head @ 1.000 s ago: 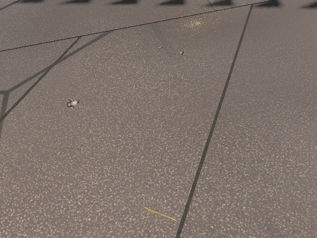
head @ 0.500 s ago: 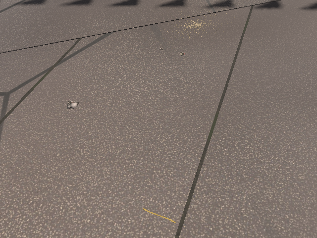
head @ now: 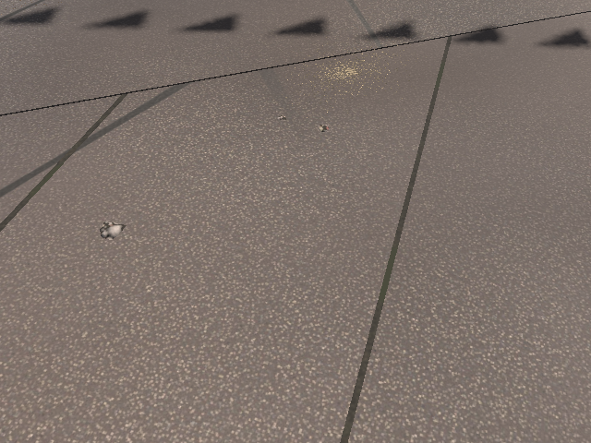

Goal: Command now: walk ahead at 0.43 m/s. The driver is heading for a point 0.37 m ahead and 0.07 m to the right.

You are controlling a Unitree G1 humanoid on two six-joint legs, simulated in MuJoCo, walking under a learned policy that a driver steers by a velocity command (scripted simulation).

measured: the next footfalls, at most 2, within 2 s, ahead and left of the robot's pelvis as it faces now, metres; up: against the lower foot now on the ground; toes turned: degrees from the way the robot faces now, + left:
right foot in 0.30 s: +0.36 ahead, -0.14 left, +0.00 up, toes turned -3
left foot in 0.70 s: +0.41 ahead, +0.09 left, +0.00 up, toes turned +0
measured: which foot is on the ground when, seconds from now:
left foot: down 0.00-0.32, up 0.34-0.68, down 0.70-1.00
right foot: up 0.00-0.28, down 0.30-1.00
